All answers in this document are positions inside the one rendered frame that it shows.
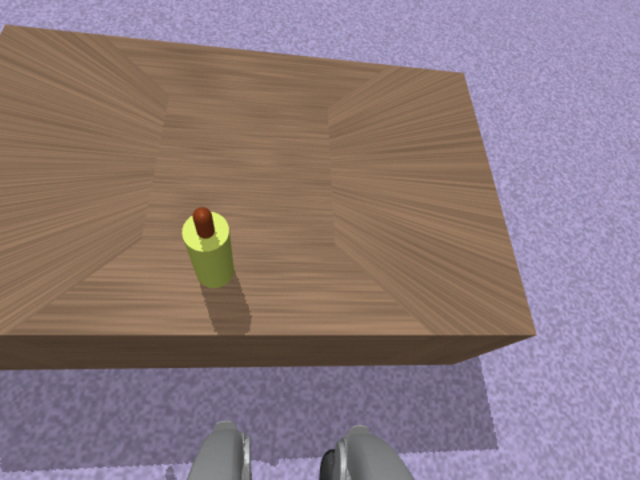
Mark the bottle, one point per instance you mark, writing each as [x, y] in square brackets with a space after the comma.
[207, 239]

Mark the right robot foot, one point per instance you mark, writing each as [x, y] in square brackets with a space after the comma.
[327, 465]

